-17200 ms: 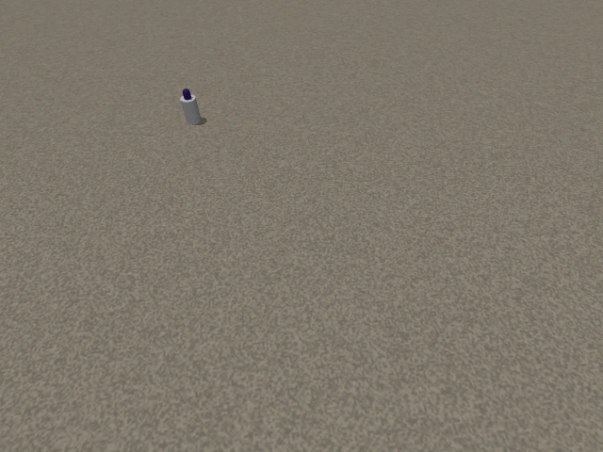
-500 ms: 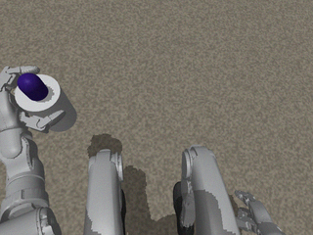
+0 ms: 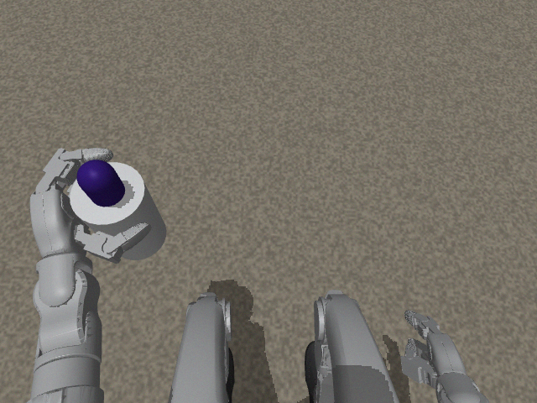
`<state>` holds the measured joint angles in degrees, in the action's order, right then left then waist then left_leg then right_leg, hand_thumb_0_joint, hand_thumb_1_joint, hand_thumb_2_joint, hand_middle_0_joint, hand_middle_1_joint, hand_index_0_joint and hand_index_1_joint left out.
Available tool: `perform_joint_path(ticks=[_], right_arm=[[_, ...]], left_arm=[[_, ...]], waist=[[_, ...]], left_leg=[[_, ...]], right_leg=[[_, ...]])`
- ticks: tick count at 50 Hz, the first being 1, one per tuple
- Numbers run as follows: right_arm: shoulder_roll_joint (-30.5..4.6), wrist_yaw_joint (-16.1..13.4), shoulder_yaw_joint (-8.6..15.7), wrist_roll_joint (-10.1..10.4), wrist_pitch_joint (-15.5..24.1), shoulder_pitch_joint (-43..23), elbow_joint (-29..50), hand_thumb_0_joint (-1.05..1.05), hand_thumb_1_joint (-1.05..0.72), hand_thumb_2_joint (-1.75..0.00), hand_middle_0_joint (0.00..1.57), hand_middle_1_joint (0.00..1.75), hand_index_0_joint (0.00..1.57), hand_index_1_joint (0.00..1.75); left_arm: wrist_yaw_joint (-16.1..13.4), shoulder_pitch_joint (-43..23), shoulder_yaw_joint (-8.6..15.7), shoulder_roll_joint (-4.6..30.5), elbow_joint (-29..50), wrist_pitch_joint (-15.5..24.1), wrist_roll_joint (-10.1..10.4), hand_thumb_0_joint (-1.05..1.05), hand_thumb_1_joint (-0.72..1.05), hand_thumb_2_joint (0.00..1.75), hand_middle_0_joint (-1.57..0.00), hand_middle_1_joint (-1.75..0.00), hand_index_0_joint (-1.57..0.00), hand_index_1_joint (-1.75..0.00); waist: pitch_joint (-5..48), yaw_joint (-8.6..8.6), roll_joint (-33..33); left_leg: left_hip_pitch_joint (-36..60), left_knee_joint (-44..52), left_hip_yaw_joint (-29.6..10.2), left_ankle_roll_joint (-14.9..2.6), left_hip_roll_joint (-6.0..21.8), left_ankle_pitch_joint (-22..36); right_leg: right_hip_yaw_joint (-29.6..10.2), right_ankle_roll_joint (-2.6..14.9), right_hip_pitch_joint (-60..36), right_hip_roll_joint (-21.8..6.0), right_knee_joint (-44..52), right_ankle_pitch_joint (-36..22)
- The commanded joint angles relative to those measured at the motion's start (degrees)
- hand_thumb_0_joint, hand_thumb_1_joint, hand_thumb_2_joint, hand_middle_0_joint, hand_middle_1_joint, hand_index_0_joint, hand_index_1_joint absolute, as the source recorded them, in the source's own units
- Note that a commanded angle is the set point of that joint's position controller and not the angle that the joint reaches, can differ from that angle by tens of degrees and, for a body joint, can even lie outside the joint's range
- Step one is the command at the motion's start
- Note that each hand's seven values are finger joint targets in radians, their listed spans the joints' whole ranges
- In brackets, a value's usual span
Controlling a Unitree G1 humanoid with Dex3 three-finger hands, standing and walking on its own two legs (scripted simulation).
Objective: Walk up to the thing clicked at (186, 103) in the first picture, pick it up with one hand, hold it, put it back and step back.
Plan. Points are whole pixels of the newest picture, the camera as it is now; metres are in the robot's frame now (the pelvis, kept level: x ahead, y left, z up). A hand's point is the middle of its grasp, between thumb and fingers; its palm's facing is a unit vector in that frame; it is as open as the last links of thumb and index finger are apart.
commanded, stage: lift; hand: left
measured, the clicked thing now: (119, 208) +0.38 +0.22 +0.01
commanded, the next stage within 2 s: hold in 1.42 s
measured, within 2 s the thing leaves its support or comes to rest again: neither
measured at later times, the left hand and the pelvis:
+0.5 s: hand (69, 158) +0.37 +0.21 +0.15, palm faces +0.25 -0.97 -0.01, open 11.8 cm; pelvis +0.03 +0.01 +0.12, yaw +2 degrees
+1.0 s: hand (65, 120) +0.37 +0.19 +0.21, palm faces +0.25 -0.97 +0.00, open 11.8 cm; pelvis +0.04 +0.00 +0.16, yaw +2 degrees
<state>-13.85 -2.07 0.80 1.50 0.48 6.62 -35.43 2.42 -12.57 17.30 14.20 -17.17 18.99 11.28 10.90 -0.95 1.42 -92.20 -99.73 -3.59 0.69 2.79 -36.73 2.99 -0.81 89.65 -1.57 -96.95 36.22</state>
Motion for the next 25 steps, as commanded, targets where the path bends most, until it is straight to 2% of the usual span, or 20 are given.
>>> perform_joint_path(ticks=[1,2,3,4,6,7,8,9,11,12,13,14,15,16,17,18,20,22,23,25], right_arm=[[-8.16,-1.16,3.23,0.39,2.57,4.01,6.02,0.0,-0.91,-0.9,0.2,0.3,0.2,0.3],[-8.03,-1.23,3.06,0.35,2.71,4.04,5.95,0.0,-0.91,-0.9,0.2,0.3,0.2,0.3],[-8.01,-1.29,3.02,0.44,2.8,3.99,5.72,0.0,-0.91,-0.9,0.2,0.3,0.2,0.3],[-7.85,-1.32,2.99,0.35,3.05,3.71,5.62,0.0,-0.91,-0.9,0.2,0.3,0.2,0.3],[-7.75,-1.38,2.96,0.18,3.39,4.05,5.71,0.0,-0.9,-0.9,0.2,0.3,0.2,0.3],[-7.7,-1.33,2.86,0.27,3.51,3.82,6.04,0.0,-0.9,-0.9,0.2,0.3,0.2,0.3],[-7.51,-1.31,2.91,0.09,3.59,4.55,5.9,0.0,-0.9,-0.9,0.2,0.3,0.2,0.3],[-7.83,-1.12,2.86,0.11,3.73,4.45,5.89,0.0,-0.9,-0.9,0.2,0.3,0.2,0.3],[-7.49,-0.89,2.7,-0.05,4.08,4.37,6.02,0.0,-0.9,-0.9,0.2,0.3,0.2,0.3],[-7.73,-0.83,2.91,-0.17,4.05,5.04,5.81,0.0,-0.9,-0.9,0.2,0.3,0.2,0.3],[-7.48,-0.81,2.77,-0.16,4.13,4.86,6.11,0.0,-0.91,-0.9,0.2,0.3,0.2,0.3],[-7.33,-0.74,2.72,-0.22,4.13,5.1,6.14,0.0,-0.91,-0.9,0.2,0.3,0.2,0.3],[-7.07,-0.58,2.53,-0.25,4.17,5.44,6.01,0.0,-0.91,-0.9,0.2,0.3,0.2,0.3],[-6.92,-0.46,2.49,-0.32,4.3,5.28,6.14,0.0,-0.91,-0.9,0.2,0.3,0.2,0.3],[-6.79,-0.38,2.45,-0.41,4.25,5.54,6.04,0.0,-0.91,-0.9,0.2,0.3,0.2,0.3],[-6.9,-0.31,2.54,-0.51,4.26,5.61,6.02,0.0,-0.91,-0.9,0.2,0.3,0.2,0.3],[-7.05,-0.21,2.53,-0.63,4.39,5.41,5.94,0.0,-0.91,-0.9,0.2,0.3,0.2,0.3],[-7.01,-0.25,2.61,-0.8,4.35,5.87,5.69,0.0,-0.91,-0.9,0.2,0.3,0.2,0.3],[-6.85,-0.29,2.5,-0.9,4.27,6.17,5.54,0.0,-0.91,-0.9,0.2,0.3,0.2,0.3],[-6.65,-0.32,2.3,-1.06,4.13,6.04,5.93,0.0,-0.91,-0.9,0.2,0.3,0.2,0.3]], left_arm=[[-2.33,-9.57,1.87,9.17,15.95,2.48,0.84,0.0,-0.07,1.26,-1.21,-1.44,-1.25,-1.43],[-2.62,-9.75,1.76,9.53,16.06,2.38,0.55,0.0,-0.05,1.26,-1.2,-1.43,-1.24,-1.42],[-2.96,-6.99,1.78,8.84,12.14,1.94,0.04,0.0,-0.05,1.27,-1.21,-1.43,-1.25,-1.42],[-2.74,-5.66,-0.65,6.47,10.18,1.77,-0.32,0.0,-0.05,1.26,-1.2,-1.42,-1.24,-1.41],[-2.82,-8.54,0.34,7.75,12.72,2.53,-0.36,0.0,-0.05,1.25,-1.2,-1.41,-1.23,-1.4],[-2.57,-8.64,-1.14,6.82,12.96,2.71,-0.36,0.0,-0.04,1.25,-1.2,-1.4,-1.23,-1.4],[-2.6,-8.76,-0.61,7.88,13.27,2.74,-0.82,0.0,-0.04,1.25,-1.21,-1.41,-1.24,-1.41],[-2.39,-5.77,-0.95,6.56,9.75,2.52,-0.61,0.0,-0.04,1.25,-1.21,-1.41,-1.24,-1.41],[-2.16,-7.42,-2.59,5.74,10.59,2.93,-0.85,0.0,-0.03,1.23,-1.19,-1.39,-1.23,-1.39],[-2.3,-6.52,-1.07,6.72,10.72,3.01,-0.85,0.0,-0.03,1.23,-1.18,-1.39,-1.22,-1.38],[-2.31,-8.47,-1.63,7.19,12.17,3.23,-1.13,0.0,-0.03,1.22,-1.18,-1.38,-1.22,-1.37],[-2.46,-7.51,-0.83,7.46,11.8,3.29,-1.0,0.0,-0.05,1.23,-1.19,-1.39,-1.23,-1.38],[-2.38,-5.64,-2.52,5.35,10.28,3.21,-1.02,0.0,-0.06,1.23,-1.2,-1.4,-1.23,-1.39],[-2.41,-7.64,-2.62,5.48,13.64,3.82,-0.61,0.0,-0.05,1.24,-1.19,-1.39,-1.22,-1.39],[-2.67,-5.9,-2.18,5.23,11.47,3.84,-0.85,0.0,-0.07,1.22,-1.2,-1.39,-1.23,-1.38],[-2.82,-5.18,-1.85,5.47,11.93,4.04,-0.77,0.0,-0.06,1.22,-1.19,-1.39,-1.23,-1.38],[-3.04,-6.32,-3.24,4.6,11.27,4.29,-1.3,0.0,-0.06,1.21,-1.19,-1.38,-1.22,-1.37],[-3.37,-6.63,-2.62,5.27,11.82,4.77,-1.45,0.0,-0.06,1.22,-1.19,-1.38,-1.22,-1.38],[-3.38,-6.72,-3.61,4.57,11.55,4.88,-1.59,0.0,-0.07,1.22,-1.18,-1.37,-1.22,-1.37],[-3.42,-6.32,-3.73,4.35,12.21,5.12,-1.51,0.0,-0.06,1.21,-1.19,-1.37,-1.22,-1.37]], waist=[[27.7,-1.22,1.73],[26.88,-1.52,1.62],[24.1,-1.58,0.32],[21.83,-2.01,0.65],[21.83,-1.37,2.1],[20.77,-1.34,2.67],[21.08,-1.35,3.2],[19.3,-1.18,2.31],[18.89,-1.3,3.57],[19.17,-0.62,3.47],[19.37,-0.62,4.03],[19.3,-0.44,3.42],[18.72,-0.77,2.56],[19.26,-0.36,3.04],[18.53,-0.55,2.47],[18.18,-0.02,3.06],[16.85,-0.34,3.13],[18.06,-0.6,2.62],[17.59,-0.91,2.44],[16.95,-0.53,1.37]], left_leg=[[26.56,18.99,0.38,-1.8,-1.49,8.97],[27.69,19.94,0.32,-1.82,-1.48,9.66],[27.88,21.26,0.08,-1.79,-1.5,9.71],[28.86,22.37,0.16,-1.76,-1.47,9.93],[32.41,24.76,-0.3,-1.42,-1.34,10.87],[34.05,26.14,-0.43,-1.26,-1.29,10.7],[35.54,26.76,-0.22,-1.22,-1.37,11.9],[36.35,28.03,-0.57,-1.17,-1.28,11.82],[38.69,29.72,-0.2,-1.02,-1.35,13.25],[40.81,30.85,-0.6,-0.8,-1.07,15.11],[41.63,31.32,-0.05,-0.84,-1.32,15.2],[42.25,32.06,0.14,-0.94,-1.38,15.7],[42.93,32.67,0.03,-0.89,-1.33,16.7],[43.79,33.23,0.42,-0.92,-1.48,17.08],[44.14,34.02,0.2,-0.91,-1.46,17.14],[45.15,35.0,0.24,-0.8,-1.46,17.58],[46.68,36.55,-0.02,-0.63,-1.17,17.37],[48.57,37.17,0.01,-0.66,-1.17,19.45],[48.74,37.44,0.21,-0.71,-1.22,20.27],[49.36,38.79,0.49,-0.9,-1.38,19.98]], right_leg=[[-1.48,1.73,-24.34,1.69,19.4,-10.98],[-1.4,1.69,-25.34,1.77,20.44,-11.66],[-1.03,1.73,-25.48,1.85,21.09,-11.74],[-1.0,1.82,-25.11,1.92,21.95,-12.15],[-0.78,1.95,-26.92,1.83,23.42,-12.71],[-0.66,1.98,-27.01,1.8,24.35,-12.48],[-0.52,2.0,-28.4,1.85,25.22,-13.31],[-0.31,2.02,-28.75,1.87,25.89,-13.28],[-0.38,2.07,-30.37,1.85,27.47,-14.61],[-0.11,2.11,-31.39,1.9,28.02,-15.79],[-0.33,2.01,-33.07,1.81,29.33,-16.11],[-0.38,1.95,-34.83,1.76,30.43,-16.7],[-0.12,1.98,-35.7,1.88,30.77,-17.61],[-0.33,1.94,-36.99,1.8,31.62,-18.28],[-0.12,1.91,-37.67,1.86,32.16,-18.17],[-0.08,1.97,-38.32,1.88,32.74,-18.42],[0.03,2.01,-38.39,1.86,33.75,-18.12],[0.06,1.95,-40.46,1.87,34.67,-20.04],[0.05,1.9,-41.26,1.83,35.16,-21.02],[-0.06,1.74,-43.65,1.86,36.88,-21.19]])
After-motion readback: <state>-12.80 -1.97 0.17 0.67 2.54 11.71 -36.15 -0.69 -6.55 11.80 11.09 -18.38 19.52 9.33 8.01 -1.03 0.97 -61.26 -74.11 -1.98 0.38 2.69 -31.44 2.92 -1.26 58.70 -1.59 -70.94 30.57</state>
